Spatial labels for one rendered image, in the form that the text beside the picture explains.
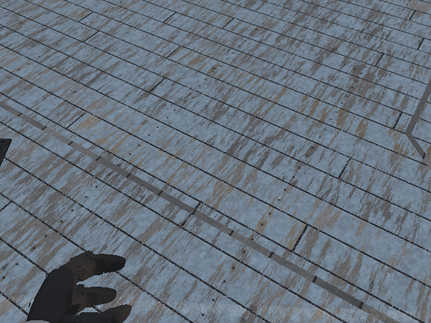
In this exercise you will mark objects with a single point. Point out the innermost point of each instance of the left robot hand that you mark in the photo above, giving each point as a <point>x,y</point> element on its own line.
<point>59,298</point>

